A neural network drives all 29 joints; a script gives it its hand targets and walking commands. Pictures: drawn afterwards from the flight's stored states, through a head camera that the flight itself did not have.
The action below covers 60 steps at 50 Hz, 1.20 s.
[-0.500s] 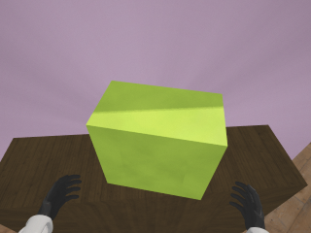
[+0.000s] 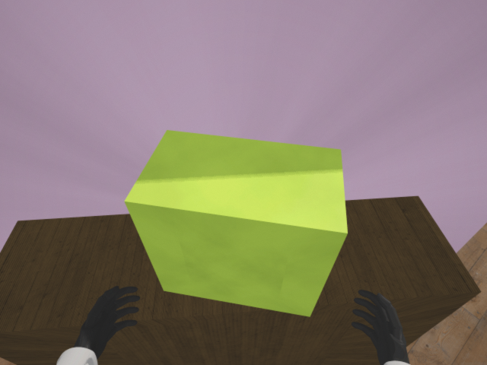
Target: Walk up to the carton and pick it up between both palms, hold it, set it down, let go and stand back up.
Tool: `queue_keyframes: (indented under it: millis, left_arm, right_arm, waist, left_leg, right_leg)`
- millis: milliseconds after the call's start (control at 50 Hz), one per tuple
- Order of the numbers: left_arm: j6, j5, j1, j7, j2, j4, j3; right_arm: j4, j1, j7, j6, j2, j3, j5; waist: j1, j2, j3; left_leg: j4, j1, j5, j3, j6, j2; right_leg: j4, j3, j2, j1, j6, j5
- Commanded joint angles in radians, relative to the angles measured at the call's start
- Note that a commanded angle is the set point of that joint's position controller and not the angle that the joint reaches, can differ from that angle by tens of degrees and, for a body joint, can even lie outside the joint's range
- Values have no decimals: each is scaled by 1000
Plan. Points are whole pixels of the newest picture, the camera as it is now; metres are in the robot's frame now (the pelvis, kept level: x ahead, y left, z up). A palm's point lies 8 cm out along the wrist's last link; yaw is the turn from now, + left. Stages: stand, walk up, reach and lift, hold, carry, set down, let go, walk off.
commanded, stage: set down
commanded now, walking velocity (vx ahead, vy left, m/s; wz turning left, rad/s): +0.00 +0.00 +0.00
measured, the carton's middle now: (242, 228) +0.37 +0.00 +0.01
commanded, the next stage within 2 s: let go in 1.24 s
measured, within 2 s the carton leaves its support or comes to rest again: neither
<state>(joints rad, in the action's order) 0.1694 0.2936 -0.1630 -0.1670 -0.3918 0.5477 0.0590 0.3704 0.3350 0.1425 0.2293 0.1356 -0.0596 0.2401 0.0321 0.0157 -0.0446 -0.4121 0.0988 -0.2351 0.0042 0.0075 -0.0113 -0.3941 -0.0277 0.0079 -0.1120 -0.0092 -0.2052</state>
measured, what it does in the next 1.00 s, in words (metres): stands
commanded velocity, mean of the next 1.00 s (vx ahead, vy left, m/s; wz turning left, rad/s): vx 0.00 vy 0.00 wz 0.00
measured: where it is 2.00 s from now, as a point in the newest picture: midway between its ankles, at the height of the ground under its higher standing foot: outside the picture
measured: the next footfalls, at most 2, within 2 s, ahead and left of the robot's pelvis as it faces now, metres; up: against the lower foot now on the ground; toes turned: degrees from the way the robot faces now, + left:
none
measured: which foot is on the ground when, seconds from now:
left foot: down 0.00-1.00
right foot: down 0.00-1.00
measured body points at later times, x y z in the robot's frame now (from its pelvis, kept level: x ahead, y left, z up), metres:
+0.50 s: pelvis +0.00 -0.01 +0.00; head -0.02 +0.00 +0.45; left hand +0.20 +0.23 -0.06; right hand +0.16 -0.22 -0.05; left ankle +0.00 +0.11 -0.74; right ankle +0.01 -0.12 -0.74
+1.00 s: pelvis +0.00 -0.01 +0.00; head -0.01 -0.01 +0.45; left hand +0.19 +0.21 -0.07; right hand +0.16 -0.23 -0.07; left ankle +0.00 +0.11 -0.74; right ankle +0.01 -0.12 -0.74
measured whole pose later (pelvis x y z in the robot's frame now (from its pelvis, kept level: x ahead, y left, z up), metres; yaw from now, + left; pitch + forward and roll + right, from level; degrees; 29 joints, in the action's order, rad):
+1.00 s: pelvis +0.00 -0.01 +0.00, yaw +0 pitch -5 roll +0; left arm -0.07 0.15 -0.16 -0.03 -0.24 0.55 0.06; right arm 0.49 0.28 0.02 0.12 0.16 0.01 0.08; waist 0.03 0.00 -0.05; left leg -0.38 0.08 -0.22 0.00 0.00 -0.01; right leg -0.39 -0.03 0.01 -0.11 0.00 -0.20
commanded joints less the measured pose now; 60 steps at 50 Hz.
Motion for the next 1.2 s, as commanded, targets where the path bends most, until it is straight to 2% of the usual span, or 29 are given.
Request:
queue_keyframes:
  millis: [0,20,40,120,200,240,260,300,400,540,580,600,660,680,740,840,860,900,980,1000,1040,1060,1100,1180]
  left_arm:
    - [5,-70,22,37,-151,-208,-92]
    - [-4,-82,27,48,-135,-205,-87]
    - [-9,-80,16,48,-129,-211,-86]
    - [-32,-94,30,61,-119,-204,-86]
    - [-58,-109,39,68,-113,-194,-93]
    - [-68,-121,46,76,-104,-189,-94]
    - [-73,-122,51,75,-107,-188,-91]
    - [-86,-133,52,85,-94,-193,-93]
    - [-119,-161,48,98,-65,-162,-89]
    - [-142,-192,45,115,-44,-190,-91]
    - [-157,-214,35,125,-21,-175,-93]
    - [-164,-221,52,130,-8,-165,-81]
    - [-173,-223,53,135,-8,-173,-85]
    - [-177,-223,49,134,-3,-166,-80]
    - [-182,-240,48,142,6,-172,-84]
    - [-201,-255,61,148,23,-148,-81]
    - [-210,-269,56,157,37,-140,-81]
    - [-212,-269,62,157,34,-137,-83]
    - [-228,-292,63,172,68,-131,-80]
    - [-226,-284,61,168,61,-126,-80]
    - [-230,-295,56,179,74,-132,-84]
    - [-231,-296,51,178,76,-127,-85]
    - [-235,-307,43,184,87,-121,-86]
    - [-235,-312,46,196,99,-124,-87]
  right_arm:
    - [-152,-43,-33,8,72,50,-82]
    - [-123,-57,-44,0,91,59,-87]
    - [-145,-53,-46,-6,92,58,-89]
    - [-112,-60,-56,-27,97,62,-102]
    - [-110,-78,-63,-45,99,58,-123]
    - [-84,-84,-67,-54,105,63,-130]
    - [-95,-89,-63,-57,98,61,-135]
    - [-89,-99,-71,-62,109,71,-139]
    - [-35,-117,-84,-77,119,76,-162]
    - [-8,-119,-94,-76,125,84,-179]
    - [11,-131,-105,-76,143,96,-181]
    - [42,-148,-112,-80,150,102,-183]
    - [18,-146,-114,-80,143,101,-196]
    - [35,-144,-113,-81,142,100,-199]
    - [35,-154,-120,-77,146,102,-205]
    - [64,-167,-127,-83,144,104,-216]
    - [101,-183,-138,-85,165,110,-221]
    - [94,-179,-137,-85,152,106,-225]
    - [152,-196,-154,-81,174,114,-234]
    - [131,-189,-150,-78,160,109,-234]
    - [156,-207,-160,-69,180,119,-239]
    - [163,-195,-159,-68,170,115,-236]
    - [187,-197,-166,-62,180,117,-239]
    - [191,-212,-177,-46,188,114,-237]
  waist:
    - [-89,-119,29]
    - [-92,-146,22]
    - [-92,-130,22]
    - [-81,-135,28]
    - [-89,-115,28]
    - [-84,-128,23]
    - [-77,-117,21]
    - [-85,-131,22]
    - [-81,-122,5]
    - [-75,-127,20]
    - [-83,-149,12]
    - [-76,-162,-5]
    - [-75,-121,10]
    - [-65,-120,6]
    - [-72,-119,13]
    - [-65,-101,2]
    - [-69,-112,-6]
    - [-65,-93,-3]
    - [-63,-109,-3]
    - [-57,-82,0]
    - [-61,-98,9]
    - [-57,-84,11]
    - [-55,-93,15]
    - [-63,-80,34]
  left_leg:
    - [76,-11,226,-23,-57,40]
    - [88,-13,219,-21,-63,46]
    - [88,-10,225,-22,-62,43]
    - [96,5,207,-21,-62,43]
    - [92,23,190,-29,-56,30]
    - [95,24,187,-32,-60,29]
    - [94,34,170,-34,-55,27]
    - [108,37,148,-31,-53,34]
    - [107,49,146,-36,-55,25]
    - [102,22,171,-42,-59,22]
    - [105,15,171,-38,-67,23]
    - [114,24,140,-37,-67,30]
    - [111,22,144,-44,-60,23]
    - [109,23,145,-47,-60,19]
    - [109,17,158,-48,-61,15]
    - [109,18,135,-54,-58,9]
    - [112,14,136,-47,-60,15]
    - [112,16,124,-52,-54,9]
    - [106,-6,148,-53,-63,13]
    - [100,-5,151,-59,-56,7]
    - [95,-19,172,-57,-64,10]
    - [90,-22,178,-58,-61,5]
    - [90,-33,189,-60,-65,8]
    - [79,-39,214,-59,-61,4]
  right_leg:
    - [70,-9,9,68,49,56]
    - [67,3,19,57,56,37]
    - [68,1,19,58,53,46]
    - [70,6,19,62,54,50]
    - [73,7,10,62,50,40]
    - [73,11,9,54,53,42]
    - [73,9,7,58,50,37]
    - [70,14,12,54,51,22]
    - [74,21,13,40,53,23]
    - [73,30,19,34,50,53]
    - [71,43,27,27,59,44]
    - [69,43,28,20,58,16]
    - [74,45,27,25,52,37]
    - [73,44,24,25,51,44]
    - [70,46,28,25,54,60]
    - [73,48,26,12,52,47]
    - [69,56,32,-4,57,35]
    - [76,50,26,0,55,34]
    - [70,64,35,-20,61,34]
    - [75,54,29,-12,57,48]
    - [70,66,34,-26,60,53]
    - [72,59,31,-19,58,67]
    - [68,67,35,-24,59,73]
    - [65,66,37,-26,58,92]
